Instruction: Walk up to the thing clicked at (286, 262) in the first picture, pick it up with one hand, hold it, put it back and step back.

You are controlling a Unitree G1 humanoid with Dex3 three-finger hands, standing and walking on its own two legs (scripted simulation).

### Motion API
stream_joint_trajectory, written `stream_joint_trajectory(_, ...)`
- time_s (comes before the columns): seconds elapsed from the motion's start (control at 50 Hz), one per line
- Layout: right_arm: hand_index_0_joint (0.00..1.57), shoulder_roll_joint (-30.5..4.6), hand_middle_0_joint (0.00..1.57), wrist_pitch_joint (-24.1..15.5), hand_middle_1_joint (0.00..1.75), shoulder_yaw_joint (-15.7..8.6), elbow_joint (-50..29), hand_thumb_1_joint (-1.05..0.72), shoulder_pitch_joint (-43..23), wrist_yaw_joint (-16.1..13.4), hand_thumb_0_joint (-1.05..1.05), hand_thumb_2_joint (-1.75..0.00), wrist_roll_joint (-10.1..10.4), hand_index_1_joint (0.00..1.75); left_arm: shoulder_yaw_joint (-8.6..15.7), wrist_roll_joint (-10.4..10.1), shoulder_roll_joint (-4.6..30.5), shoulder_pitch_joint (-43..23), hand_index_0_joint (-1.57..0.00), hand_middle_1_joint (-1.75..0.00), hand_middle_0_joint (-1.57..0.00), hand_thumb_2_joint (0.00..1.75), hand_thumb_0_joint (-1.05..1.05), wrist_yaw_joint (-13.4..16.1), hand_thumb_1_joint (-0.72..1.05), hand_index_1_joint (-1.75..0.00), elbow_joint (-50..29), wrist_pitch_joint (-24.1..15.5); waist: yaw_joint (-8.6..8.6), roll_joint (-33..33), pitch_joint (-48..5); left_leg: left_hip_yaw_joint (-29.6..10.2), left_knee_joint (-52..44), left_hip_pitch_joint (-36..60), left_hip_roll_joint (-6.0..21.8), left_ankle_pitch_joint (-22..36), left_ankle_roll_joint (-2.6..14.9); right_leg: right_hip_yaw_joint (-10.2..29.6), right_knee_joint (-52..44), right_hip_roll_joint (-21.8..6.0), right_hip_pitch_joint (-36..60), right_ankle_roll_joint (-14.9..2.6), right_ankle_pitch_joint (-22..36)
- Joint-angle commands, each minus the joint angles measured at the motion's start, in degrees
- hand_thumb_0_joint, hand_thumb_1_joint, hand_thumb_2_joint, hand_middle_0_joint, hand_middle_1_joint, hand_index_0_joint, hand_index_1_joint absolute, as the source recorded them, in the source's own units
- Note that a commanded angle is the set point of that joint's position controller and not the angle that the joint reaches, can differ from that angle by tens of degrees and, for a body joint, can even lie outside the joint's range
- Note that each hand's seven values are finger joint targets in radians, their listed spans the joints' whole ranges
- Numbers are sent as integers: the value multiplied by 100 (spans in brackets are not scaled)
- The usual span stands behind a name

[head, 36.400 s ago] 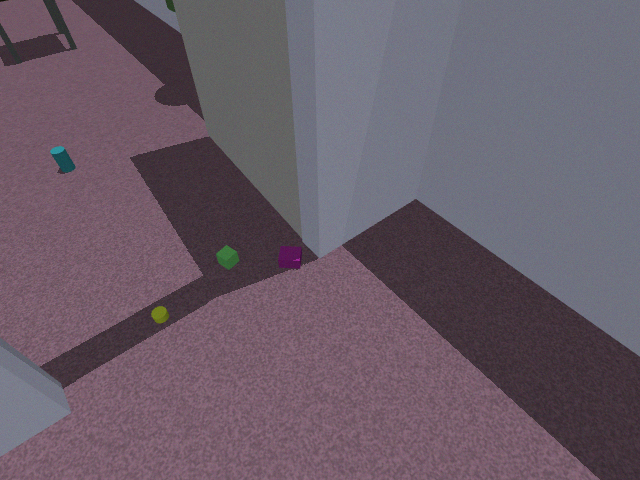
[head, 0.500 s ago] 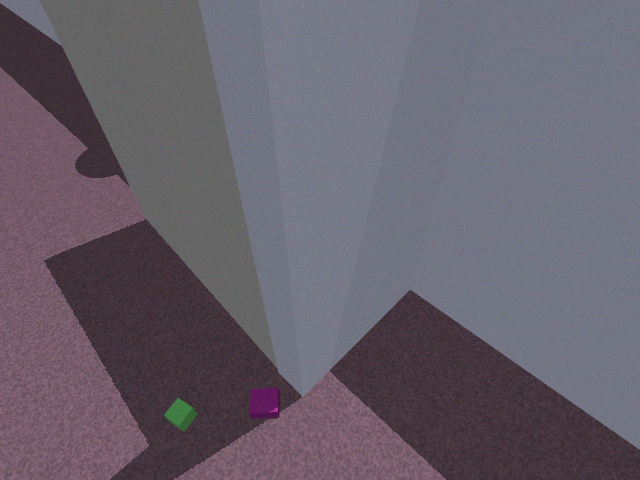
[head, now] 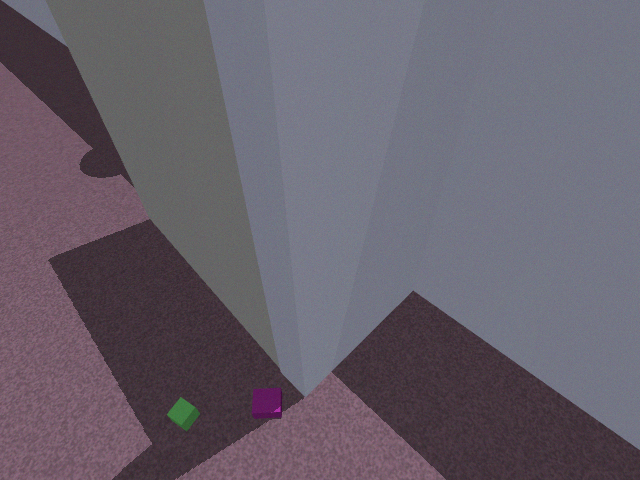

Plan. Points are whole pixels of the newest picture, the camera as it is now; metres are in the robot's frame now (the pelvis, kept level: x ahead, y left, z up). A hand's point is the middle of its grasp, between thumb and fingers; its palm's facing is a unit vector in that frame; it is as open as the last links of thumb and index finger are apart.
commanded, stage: stand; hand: left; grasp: from above
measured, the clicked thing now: (267, 403) +0.50 +0.18 -0.76
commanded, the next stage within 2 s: rise first in 0.64 s
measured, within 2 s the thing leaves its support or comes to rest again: neither
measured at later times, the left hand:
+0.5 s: hand out of the picture +0.07 +0.26 -0.16, palm faces -0.04 -0.94 -0.34, open 7.4 cm
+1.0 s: hand out of the picture +0.15 +0.25 -0.17, palm faces -0.03 -0.94 -0.34, open 9.0 cm
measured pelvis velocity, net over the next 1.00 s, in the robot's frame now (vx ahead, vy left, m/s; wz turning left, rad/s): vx -0.01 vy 0.00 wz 0.03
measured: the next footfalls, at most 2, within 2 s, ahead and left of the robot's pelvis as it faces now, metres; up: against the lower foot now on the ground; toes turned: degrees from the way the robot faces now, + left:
none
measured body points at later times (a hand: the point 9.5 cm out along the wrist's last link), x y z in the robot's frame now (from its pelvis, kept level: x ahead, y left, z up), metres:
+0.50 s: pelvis +0.00 +0.00 +0.00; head +0.01 +0.00 +0.45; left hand +0.07 +0.30 -0.13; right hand +0.07 -0.30 -0.13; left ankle +0.00 +0.12 -0.75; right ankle -0.01 -0.12 -0.75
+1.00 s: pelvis -0.01 +0.00 -0.02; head +0.05 +0.01 +0.42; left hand +0.15 +0.30 -0.15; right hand +0.09 -0.27 -0.14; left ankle +0.00 +0.13 -0.75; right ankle -0.01 -0.12 -0.75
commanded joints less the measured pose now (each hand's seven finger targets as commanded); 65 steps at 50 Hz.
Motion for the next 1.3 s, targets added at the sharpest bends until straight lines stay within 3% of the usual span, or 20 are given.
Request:
stream_joint_trajectory(0.0,20,-1267,20,-139,30,-224,-326,-90,-207,-84,0,-90,22,30,200,-19,1184,-157,-20,-30,-20,90,0,104,90,-30,-324,-147,0,32,-485,-539,-156,298,674,808,160,476,-294,-732,-98,-145,1060)
stream_joint_trajectory(0.1,20,-1221,20,-132,30,-209,-332,-90,-194,-82,0,-90,20,30,223,-28,1232,-183,-20,-30,-20,90,0,106,90,-30,-334,-134,-8,54,-386,-552,-262,212,648,525,163,473,-324,-715,-162,-143,791)
stream_joint_trajectory(0.26,20,-1273,20,-159,30,-226,-371,-90,-228,-84,0,-90,14,30,214,-12,1169,-142,-20,-30,-20,90,0,91,90,-30,-351,-146,27,160,-551,-558,-208,312,678,878,172,446,-248,-719,-63,-152,1029)
stream_joint_trajectory(0.38,20,-1243,20,-144,30,-218,-350,-90,-187,-86,0,-90,21,30,224,-22,1214,-140,-20,-30,-20,90,0,94,90,-30,-315,-121,8,8,-340,-599,-301,164,641,524,151,455,-327,-699,-175,-146,686)
stream_joint_trajectory(0.7,20,-1255,20,-142,30,-219,-367,-90,-148,-87,0,-90,18,30,220,-22,1199,-108,-20,-30,-20,90,0,101,90,-30,-331,-128,1,49,-489,-570,-185,287,658,845,155,435,-271,-726,-72,-173,995)
stream_joint_trajectory(0.72,20,-1278,20,-145,30,-225,-365,-93,-158,-89,0,-92,24,30,224,-18,1195,-101,-19,-38,-19,95,0,103,82,-38,-330,-130,14,80,-490,-582,-178,306,668,843,169,447,-269,-733,-49,-165,1019)
stream_joint_trajectory(0.74,20,-287,20,-436,30,53,-1991,-97,15,-189,0,-92,399,30,244,-283,158,-2111,-24,-46,-27,91,0,185,80,-46,-2341,-661,-614,107,-1,89,253,-640,-136,-16,148,-148,115,7,-1316,-86,409)
stream_joint_trajectory(0.76,20,-448,20,-443,30,19,-1667,-91,313,-245,0,-90,409,30,353,-256,473,-2699,-22,-50,-27,91,0,210,72,-54,-1880,-590,-430,23,-329,86,350,-558,-155,-91,162,-193,159,-14,-1028,-68,250)
stream_joint_trajectory(0.78,20,-633,20,-386,30,-38,-1587,-91,456,-282,0,-90,408,30,687,-147,996,-1680,-21,-52,-26,94,0,242,64,-57,-763,-348,-349,-235,-61,65,468,-840,-188,-240,178,-263,192,35,-1165,-94,-23)
stream_joint_trajectory(0.8,20,-654,20,-340,30,-142,-1772,-89,515,-272,0,-90,383,30,786,-50,1032,-1237,-20,-60,-23,92,0,151,56,-65,-525,-261,-163,-176,-152,74,641,-985,-146,-166,159,-285,383,49,-1250,-120,-36)
stream_joint_trajectory(0.82,20,-669,20,-356,30,-242,-1895,-90,590,-297,0,-90,326,30,828,83,1182,-1456,-18,-68,-20,91,0,83,48,-73,-726,-257,-155,-184,-567,57,845,-1012,-164,-16,168,-261,554,47,-1295,-128,71)
stream_joint_trajectory(0.84,20,-662,20,-390,30,-331,-1970,-89,689,-328,0,-90,279,30,1069,223,1524,-1673,-20,-73,-22,90,0,29,40,-75,-994,-300,-85,80,-1101,38,999,-921,-174,162,147,-217,760,10,-1195,-128,337)
stream_joint_trajectory(0.86,20,-627,20,-427,30,-379,-2144,-88,733,-312,0,-89,227,30,1141,382,1474,-1253,-19,-81,-19,88,0,-56,32,-82,-825,-239,-76,95,-1433,0,1204,-1001,-206,467,140,-235,1001,0,-1130,-135,627)
stream_joint_trajectory(0.88,20,-599,20,-421,30,-432,-2168,-91,905,-280,0,-90,185,30,1046,564,1131,-599,-19,-86,-18,88,0,-144,24,-85,-419,-135,-11,-39,-1521,-43,1425,-1174,-221,622,128,-253,1215,17,-1225,-140,767)
stream_joint_trajectory(0.94,20,-545,20,-420,30,-503,-2684,-89,798,-246,0,-89,213,30,1249,790,1243,-216,-16,-93,-15,90,0,-138,0,-92,-1151,74,306,368,-1979,-44,1514,-1195,-282,811,54,-276,1418,48,-1094,-178,771)
stream_joint_trajectory(0.98,20,-472,20,-401,30,-451,-2918,-89,670,-226,0,-89,233,30,1015,847,880,-421,-17,-94,-17,90,0,-61,-16,-93,-1422,343,185,438,-1632,-92,1517,-1404,-257,502,25,-308,1379,68,-1421,-184,414)
stream_joint_trajectory(1.06,20,-403,20,-447,30,-453,-3295,-88,565,-193,0,-89,263,30,943,899,770,-347,-16,-96,-17,92,0,39,-47,-97,-1965,794,51,169,-1428,-160,1838,-1839,-162,84,44,-382,1693,124,-1998,-177,-86)
stream_joint_trajectory(1.14,20,-396,20,-620,30,-478,-3418,-89,713,-213,0,-90,223,30,926,971,744,-536,-16,-95,-18,92,0,51,-50,-97,-2577,866,-133,49,-1560,-174,2431,-2256,-134,-128,88,-363,2233,117,-2606,-124,-212)
stream_joint_trajectory(1.24,20,-296,20,-796,30,-520,-3683,-87,794,-249,0,-89,161,30,1077,1159,832,140,-14,-95,-16,94,0,68,-50,-97,-3617,743,-38,336,-2323,-199,3160,-2404,-98,343,101,-330,3002,76,-2957,-122,150)
stream_joint_trajectory(1.28,20,-294,20,-813,30,-516,-3747,-86,783,-258,0,-89,165,30,1080,1270,851,336,-14,-93,-17,94,0,89,-49,-95,-3806,823,-49,417,-2297,-232,3263,-2485,-87,473,84,-333,3139,81,-3085,-123,207)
